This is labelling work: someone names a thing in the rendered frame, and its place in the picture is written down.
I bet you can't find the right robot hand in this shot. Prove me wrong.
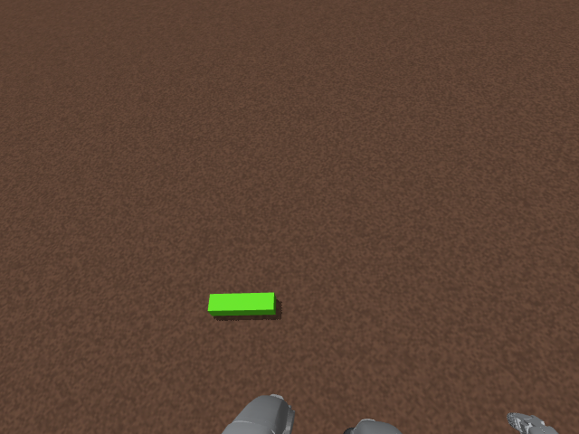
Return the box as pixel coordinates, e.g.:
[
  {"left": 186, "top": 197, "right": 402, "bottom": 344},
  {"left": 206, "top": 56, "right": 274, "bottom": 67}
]
[{"left": 507, "top": 412, "right": 558, "bottom": 434}]

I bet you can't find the carton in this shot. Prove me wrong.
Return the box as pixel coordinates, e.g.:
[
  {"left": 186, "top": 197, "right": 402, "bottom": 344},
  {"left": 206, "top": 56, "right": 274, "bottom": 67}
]
[{"left": 208, "top": 293, "right": 276, "bottom": 316}]

